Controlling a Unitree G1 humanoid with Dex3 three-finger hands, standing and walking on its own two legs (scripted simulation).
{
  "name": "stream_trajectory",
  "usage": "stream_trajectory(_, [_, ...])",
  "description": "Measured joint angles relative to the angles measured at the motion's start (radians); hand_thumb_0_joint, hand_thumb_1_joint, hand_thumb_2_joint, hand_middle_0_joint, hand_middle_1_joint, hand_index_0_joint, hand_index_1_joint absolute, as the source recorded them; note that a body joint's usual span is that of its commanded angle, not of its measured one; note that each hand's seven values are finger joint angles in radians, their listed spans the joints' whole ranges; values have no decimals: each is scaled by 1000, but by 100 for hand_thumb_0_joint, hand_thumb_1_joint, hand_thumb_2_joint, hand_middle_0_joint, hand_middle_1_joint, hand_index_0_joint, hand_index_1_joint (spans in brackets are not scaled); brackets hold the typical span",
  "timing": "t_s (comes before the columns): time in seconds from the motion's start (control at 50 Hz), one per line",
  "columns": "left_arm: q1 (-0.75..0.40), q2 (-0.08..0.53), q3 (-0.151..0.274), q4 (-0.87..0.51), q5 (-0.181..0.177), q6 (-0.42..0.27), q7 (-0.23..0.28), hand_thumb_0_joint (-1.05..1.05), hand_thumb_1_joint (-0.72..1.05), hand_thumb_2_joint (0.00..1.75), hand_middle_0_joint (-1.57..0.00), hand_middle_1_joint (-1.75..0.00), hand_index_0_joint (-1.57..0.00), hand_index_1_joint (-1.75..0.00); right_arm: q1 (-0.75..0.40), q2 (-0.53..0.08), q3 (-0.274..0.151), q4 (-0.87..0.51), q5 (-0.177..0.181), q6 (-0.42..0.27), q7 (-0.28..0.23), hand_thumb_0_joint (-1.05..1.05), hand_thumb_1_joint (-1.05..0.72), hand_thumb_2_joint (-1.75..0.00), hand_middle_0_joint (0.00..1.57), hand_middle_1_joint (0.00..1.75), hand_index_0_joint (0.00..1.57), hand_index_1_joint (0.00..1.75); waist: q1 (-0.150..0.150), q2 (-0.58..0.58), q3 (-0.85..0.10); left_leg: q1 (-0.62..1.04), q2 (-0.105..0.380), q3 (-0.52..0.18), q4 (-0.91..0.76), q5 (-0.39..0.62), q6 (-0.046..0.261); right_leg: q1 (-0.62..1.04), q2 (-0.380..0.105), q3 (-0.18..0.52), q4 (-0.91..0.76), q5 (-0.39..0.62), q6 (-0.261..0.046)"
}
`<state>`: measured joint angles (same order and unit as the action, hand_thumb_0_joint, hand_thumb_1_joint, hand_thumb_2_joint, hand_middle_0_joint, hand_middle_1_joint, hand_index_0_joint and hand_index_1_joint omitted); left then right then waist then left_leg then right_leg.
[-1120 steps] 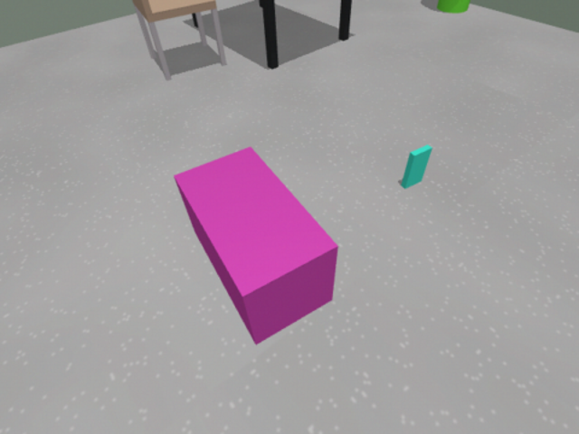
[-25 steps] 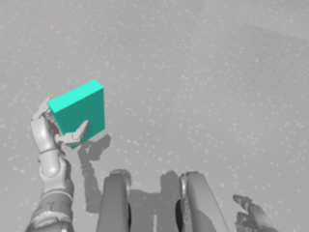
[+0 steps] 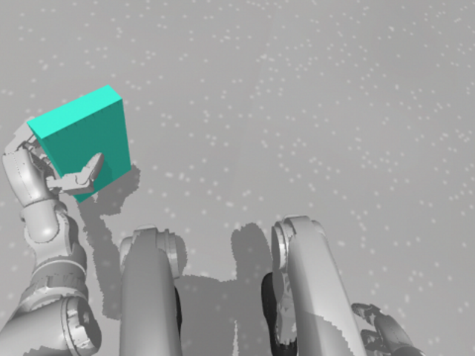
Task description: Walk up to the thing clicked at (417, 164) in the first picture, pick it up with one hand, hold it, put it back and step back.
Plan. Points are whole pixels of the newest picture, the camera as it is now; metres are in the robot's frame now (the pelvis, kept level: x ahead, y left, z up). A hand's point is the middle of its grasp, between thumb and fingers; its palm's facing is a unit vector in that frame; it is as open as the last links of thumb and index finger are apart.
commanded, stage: crouch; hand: left
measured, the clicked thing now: (92, 151) +0.45 +0.24 -0.06
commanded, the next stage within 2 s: lower in 0.58 s
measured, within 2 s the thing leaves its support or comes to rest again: neither
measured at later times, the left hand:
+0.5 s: hand (87, 168) +0.44 +0.26 -0.12, palm faces +0.36 -0.93 -0.02, open 7.9 cm
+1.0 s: hand (99, 175) +0.45 +0.26 -0.18, palm faces +0.37 -0.93 -0.02, open 7.9 cm
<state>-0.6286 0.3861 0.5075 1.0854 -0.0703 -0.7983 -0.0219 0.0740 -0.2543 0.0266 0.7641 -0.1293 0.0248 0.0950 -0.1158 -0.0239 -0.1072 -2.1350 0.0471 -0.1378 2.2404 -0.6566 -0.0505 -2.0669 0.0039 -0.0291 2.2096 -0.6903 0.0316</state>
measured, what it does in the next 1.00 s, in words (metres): lowers itself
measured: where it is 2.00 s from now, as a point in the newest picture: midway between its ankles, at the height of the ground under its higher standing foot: (225, 338)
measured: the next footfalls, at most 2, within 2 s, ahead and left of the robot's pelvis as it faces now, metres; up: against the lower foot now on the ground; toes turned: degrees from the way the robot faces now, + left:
none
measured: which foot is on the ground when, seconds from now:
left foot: down 0.00-1.00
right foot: down 0.00-1.00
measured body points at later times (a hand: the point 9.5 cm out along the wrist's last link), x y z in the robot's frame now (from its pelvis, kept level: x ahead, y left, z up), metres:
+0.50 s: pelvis +0.00 +0.00 -0.05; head +0.22 +0.07 +0.34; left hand +0.42 +0.31 -0.11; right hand +0.12 -0.27 -0.17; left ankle +0.09 +0.14 -0.35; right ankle +0.10 -0.13 -0.35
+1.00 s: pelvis +0.00 +0.01 -0.08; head +0.23 +0.10 +0.30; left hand +0.42 +0.31 -0.18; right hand +0.11 -0.27 -0.18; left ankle +0.09 +0.14 -0.35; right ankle +0.10 -0.13 -0.35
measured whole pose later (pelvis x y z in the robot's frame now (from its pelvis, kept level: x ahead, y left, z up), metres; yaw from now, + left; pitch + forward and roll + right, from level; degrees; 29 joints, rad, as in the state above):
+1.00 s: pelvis +0.00 +0.01 -0.08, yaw -6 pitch +23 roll -10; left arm -0.62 0.53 0.57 1.16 -0.06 -0.88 0.01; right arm -0.03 -0.30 0.20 0.71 -0.23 0.07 0.14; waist -0.18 -0.11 0.09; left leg -2.28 0.03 -0.27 2.54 -0.69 -0.06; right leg -2.17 0.05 -0.10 2.43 -0.68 0.06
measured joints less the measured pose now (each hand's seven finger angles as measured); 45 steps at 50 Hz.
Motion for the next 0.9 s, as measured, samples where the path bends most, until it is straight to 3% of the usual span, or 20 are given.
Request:
stream_trajectory(0.2, [-8,34,29,11,-6,0,-24,3,-24,107,-94,-118,-92,-118,-7,-12,32,-4,-11,13,0,0,-93,-91,20,30,20,30,-15,-14,39,-68,-4,-28,95,-2,-7,-63,11,-13,83,4,3])
stream_trajectory(0.48, [4,63,38,-1,-15,-2,-30,3,-23,106,-93,-119,-92,-119,-51,-27,73,-24,-37,28,9,0,-92,-91,20,30,20,30,-20,-29,88,-113,-9,-64,185,-21,-12,-97,23,-31,151,-5,13])
stream_trajectory(0.74, [19,82,32,-18,-8,-13,-3,3,-23,106,-92,-120,-91,-120,-70,-30,104,-37,-60,44,23,0,-93,-91,20,30,20,30,-28,-43,124,-134,-13,-89,237,-29,-10,-105,31,-46,183,-7,23])
stream_trajectory(0.9, [10,118,43,51,-6,-48,20,3,-23,106,-92,-120,-91,-119,-88,-39,146,-48,-78,47,34,0,-93,-91,20,30,20,30,-48,-60,165,-142,-14,-109,272,-29,-7,-107,41,-58,202,2,30])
